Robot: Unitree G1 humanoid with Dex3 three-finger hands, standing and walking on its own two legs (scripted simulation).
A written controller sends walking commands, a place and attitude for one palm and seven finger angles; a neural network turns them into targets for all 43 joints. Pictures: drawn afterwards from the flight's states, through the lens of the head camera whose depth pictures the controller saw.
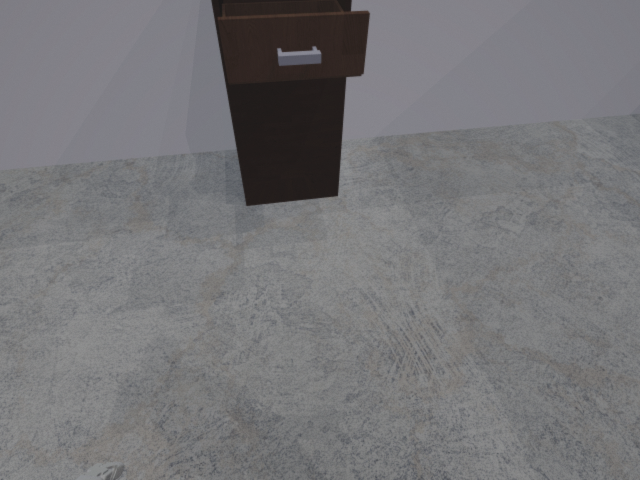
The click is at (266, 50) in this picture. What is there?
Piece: drawer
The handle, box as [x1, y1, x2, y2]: [277, 46, 320, 65]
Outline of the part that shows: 320,52 316,49 315,46 312,46 311,51 282,52 280,48 277,48 279,65 319,63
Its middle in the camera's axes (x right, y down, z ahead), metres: -0.06 -0.48 +1.01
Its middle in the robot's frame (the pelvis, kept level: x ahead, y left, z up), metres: +1.08 +0.12 +0.04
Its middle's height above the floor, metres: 0.81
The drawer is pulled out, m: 0.29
